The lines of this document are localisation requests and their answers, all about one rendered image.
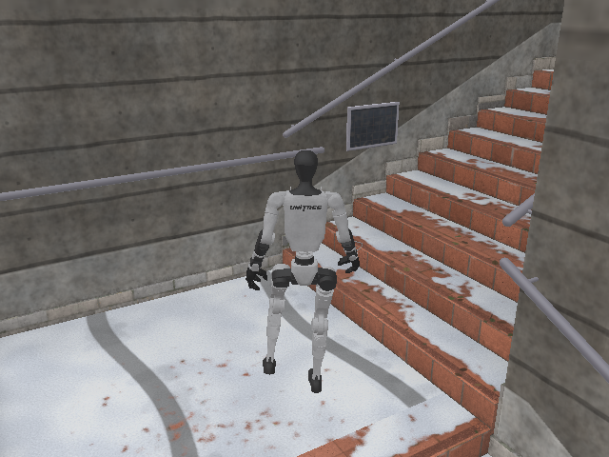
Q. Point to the right robot upper arm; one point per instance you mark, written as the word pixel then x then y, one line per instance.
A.
pixel 335 201

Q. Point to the robot left forearm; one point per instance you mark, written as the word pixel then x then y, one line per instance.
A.
pixel 258 255

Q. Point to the left robot upper arm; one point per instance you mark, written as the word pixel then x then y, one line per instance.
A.
pixel 274 201

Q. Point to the robot right hand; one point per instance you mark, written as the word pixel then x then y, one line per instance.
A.
pixel 355 264

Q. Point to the robot left foot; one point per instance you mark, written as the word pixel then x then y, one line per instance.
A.
pixel 269 367

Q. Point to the robot left hand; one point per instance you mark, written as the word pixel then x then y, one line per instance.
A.
pixel 251 275

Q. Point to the robot right thigh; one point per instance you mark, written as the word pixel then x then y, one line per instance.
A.
pixel 327 280

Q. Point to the robot right forearm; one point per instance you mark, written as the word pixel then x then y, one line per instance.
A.
pixel 350 249

